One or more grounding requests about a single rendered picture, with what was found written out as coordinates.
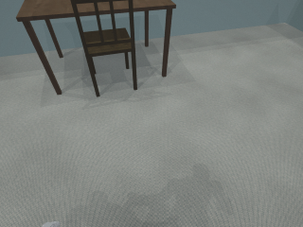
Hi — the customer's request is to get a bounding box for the table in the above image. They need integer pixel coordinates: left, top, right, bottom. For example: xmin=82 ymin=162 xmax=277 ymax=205
xmin=16 ymin=0 xmax=176 ymax=95

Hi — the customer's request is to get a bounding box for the chair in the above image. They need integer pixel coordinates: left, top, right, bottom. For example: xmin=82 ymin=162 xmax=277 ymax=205
xmin=70 ymin=0 xmax=137 ymax=97

